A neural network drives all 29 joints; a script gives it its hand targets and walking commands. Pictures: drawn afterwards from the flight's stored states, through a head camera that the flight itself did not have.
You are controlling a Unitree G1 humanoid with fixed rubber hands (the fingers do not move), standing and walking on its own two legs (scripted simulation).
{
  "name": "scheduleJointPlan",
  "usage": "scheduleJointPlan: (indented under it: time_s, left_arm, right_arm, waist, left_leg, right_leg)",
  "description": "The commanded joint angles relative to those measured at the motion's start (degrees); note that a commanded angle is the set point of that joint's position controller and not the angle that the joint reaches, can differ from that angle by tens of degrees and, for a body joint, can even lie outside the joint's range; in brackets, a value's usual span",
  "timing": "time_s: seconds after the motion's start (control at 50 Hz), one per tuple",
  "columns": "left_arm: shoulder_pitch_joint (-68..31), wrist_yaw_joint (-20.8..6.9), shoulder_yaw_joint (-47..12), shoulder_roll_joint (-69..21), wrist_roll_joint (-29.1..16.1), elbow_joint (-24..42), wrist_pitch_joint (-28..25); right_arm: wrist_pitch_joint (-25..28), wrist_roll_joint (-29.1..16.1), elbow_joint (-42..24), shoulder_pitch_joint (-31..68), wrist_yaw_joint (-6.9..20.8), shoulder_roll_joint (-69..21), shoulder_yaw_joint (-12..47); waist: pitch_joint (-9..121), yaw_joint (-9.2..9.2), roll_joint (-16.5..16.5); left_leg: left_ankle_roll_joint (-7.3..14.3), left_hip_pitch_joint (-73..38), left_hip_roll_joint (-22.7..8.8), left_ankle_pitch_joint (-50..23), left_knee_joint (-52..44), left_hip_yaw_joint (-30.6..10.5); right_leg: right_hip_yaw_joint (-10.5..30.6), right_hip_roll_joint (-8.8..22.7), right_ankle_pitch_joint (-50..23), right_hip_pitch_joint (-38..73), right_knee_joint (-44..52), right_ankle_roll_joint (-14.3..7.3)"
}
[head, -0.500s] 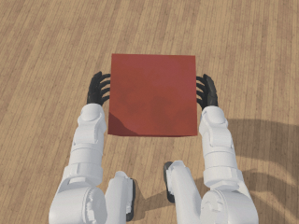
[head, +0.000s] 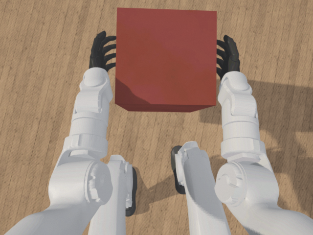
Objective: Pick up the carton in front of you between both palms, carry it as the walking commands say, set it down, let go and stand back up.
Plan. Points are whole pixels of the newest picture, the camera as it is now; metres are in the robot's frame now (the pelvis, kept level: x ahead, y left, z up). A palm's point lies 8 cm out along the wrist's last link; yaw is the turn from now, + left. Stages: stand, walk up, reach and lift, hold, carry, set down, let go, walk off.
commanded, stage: set down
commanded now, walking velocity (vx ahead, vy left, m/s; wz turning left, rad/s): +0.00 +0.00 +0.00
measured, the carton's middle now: (162, 72) +0.50 -0.08 -0.18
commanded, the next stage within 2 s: none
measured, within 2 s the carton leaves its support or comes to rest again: rests again in 1.06 s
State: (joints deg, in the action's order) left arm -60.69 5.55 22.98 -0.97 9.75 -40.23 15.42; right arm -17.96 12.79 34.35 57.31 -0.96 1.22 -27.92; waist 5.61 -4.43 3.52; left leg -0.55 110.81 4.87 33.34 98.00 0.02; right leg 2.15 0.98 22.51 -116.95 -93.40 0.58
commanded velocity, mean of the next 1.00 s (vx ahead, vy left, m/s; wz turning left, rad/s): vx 0.00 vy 0.00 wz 0.00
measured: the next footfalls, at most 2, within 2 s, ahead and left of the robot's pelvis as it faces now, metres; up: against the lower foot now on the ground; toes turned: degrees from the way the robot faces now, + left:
none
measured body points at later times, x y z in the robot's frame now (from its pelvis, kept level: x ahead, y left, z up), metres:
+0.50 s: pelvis -0.02 +0.00 -0.10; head +0.35 -0.05 +0.16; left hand +0.55 +0.05 -0.26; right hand +0.50 -0.25 -0.27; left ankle +0.07 +0.11 -0.48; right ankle +0.12 -0.13 -0.48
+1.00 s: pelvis -0.02 +0.00 -0.14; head +0.35 -0.03 +0.12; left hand +0.56 +0.05 -0.31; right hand +0.51 -0.26 -0.30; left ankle +0.07 +0.11 -0.48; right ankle +0.12 -0.13 -0.48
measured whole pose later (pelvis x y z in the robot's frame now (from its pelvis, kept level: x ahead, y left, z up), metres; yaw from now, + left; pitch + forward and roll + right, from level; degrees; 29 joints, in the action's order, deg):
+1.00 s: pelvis -0.02 +0.00 -0.14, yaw +1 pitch +40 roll +0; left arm -83.6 9.5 10.0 11.1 -0.7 -57.3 12.8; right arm -13.7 1.6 55.4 80.1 -0.3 16.5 -20.9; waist -16.5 -8.2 2.8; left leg -1.1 128.4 7.5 37.8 125.8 0.2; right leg 1.9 2.4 25.7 -134.2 -119.5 1.0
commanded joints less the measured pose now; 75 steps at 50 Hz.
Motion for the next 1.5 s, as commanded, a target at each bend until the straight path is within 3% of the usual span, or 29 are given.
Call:
scheduleJointPlan:
  time_s: [0.0,0.24,0.46,0.58,0.64,0.9,1.2,1.48]
  left_arm:
    - [-37.50,-11.58,-28.61,-51.65,-6.67,0.53,-1.33]
    - [-45.63,-11.43,-26.27,-46.22,-8.00,-3.57,-1.79]
    - [-53.91,-10.67,-30.17,-40.95,-13.02,-4.17,-3.62]
    - [-59.26,-9.84,-32.78,-39.18,-15.67,-1.09,-4.98]
    - [-58.17,-9.70,-32.94,-40.62,-15.27,-1.03,-4.72]
    - [-57.12,-10.84,-31.12,-40.42,-15.88,-6.20,-5.87]
    - [-52.13,-11.18,-24.59,-33.59,-9.83,-12.97,-4.67]
    - [-45.50,-11.75,-18.64,-24.48,-4.97,-19.05,-3.56]
  right_arm:
    - [1.04,-8.13,0.22,37.38,12.48,-48.94,30.50]
    - [1.62,-9.58,2.68,46.01,12.33,-43.57,28.68]
    - [3.70,-14.57,3.88,53.97,12.51,-37.36,30.03]
    - [4.25,-19.58,5.31,55.79,13.15,-39.52,31.35]
    - [4.19,-21.31,5.30,56.55,13.85,-40.60,31.76]
    - [5.73,-17.10,12.69,52.29,14.96,-35.80,24.46]
    - [6.36,-14.53,19.15,52.51,16.70,-29.21,19.32]
    - [5.63,-10.24,24.54,47.20,15.97,-21.60,13.33]
  waist:
    - [63.92,-3.27,-1.31]
    - [58.80,-4.52,-2.20]
    - [57.50,-6.62,-0.98]
    - [60.63,-5.11,-0.37]
    - [59.70,-4.39,1.52]
    - [44.59,-8.52,5.51]
    - [28.88,-6.05,5.22]
    - [16.19,-3.96,5.19]
  left_leg:
    - [-1.06,-16.65,7.76,-13.15,-8.47,2.29]
    - [-0.31,-6.48,7.46,-9.38,1.09,3.59]
    - [-0.24,-5.23,6.46,-10.21,10.02,4.25]
    - [0.18,-6.88,6.02,-13.37,13.54,4.59]
    - [0.28,-9.42,5.80,-15.92,14.71,4.62]
    - [-0.02,-3.60,5.59,-12.53,15.18,2.29]
    - [1.04,0.09,4.76,-6.63,15.15,1.32]
    - [1.24,3.95,3.96,-1.40,15.29,1.01]
  right_leg:
    - [-5.11,-8.28,-18.83,48.45,1.02,1.49]
    - [-5.50,-7.03,-16.64,42.93,-7.30,1.73]
    - [-5.71,-5.46,-18.91,40.89,-15.67,1.53]
    - [-5.33,-5.38,-24.22,43.16,-20.13,1.29]
    - [-5.29,-5.59,-24.94,38.93,-20.94,1.22]
    - [-5.56,-4.76,-18.93,26.19,-22.44,-0.01]
    - [-4.59,-4.15,-9.51,15.86,-22.41,-0.61]
    - [-3.22,-4.00,-2.84,13.02,-22.24,-1.30]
